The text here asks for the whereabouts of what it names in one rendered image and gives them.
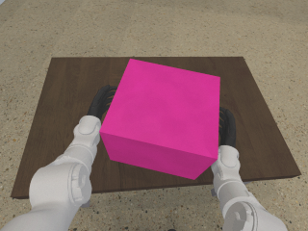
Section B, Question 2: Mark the carton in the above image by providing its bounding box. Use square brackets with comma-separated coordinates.
[99, 59, 220, 180]

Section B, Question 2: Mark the robot right upper arm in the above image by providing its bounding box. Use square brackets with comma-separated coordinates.
[222, 201, 288, 231]

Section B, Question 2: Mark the left robot forearm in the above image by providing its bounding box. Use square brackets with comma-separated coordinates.
[29, 115, 101, 206]

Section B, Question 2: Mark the table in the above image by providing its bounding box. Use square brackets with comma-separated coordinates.
[10, 56, 301, 208]

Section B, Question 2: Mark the robot left upper arm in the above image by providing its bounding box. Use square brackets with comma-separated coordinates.
[0, 162, 92, 231]

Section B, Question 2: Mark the right robot hand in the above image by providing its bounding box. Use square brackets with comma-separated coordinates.
[218, 107, 237, 148]

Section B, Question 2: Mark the left robot hand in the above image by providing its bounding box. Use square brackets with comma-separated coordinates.
[87, 85, 118, 120]

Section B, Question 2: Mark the right robot forearm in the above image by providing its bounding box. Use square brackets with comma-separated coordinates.
[211, 145, 268, 219]

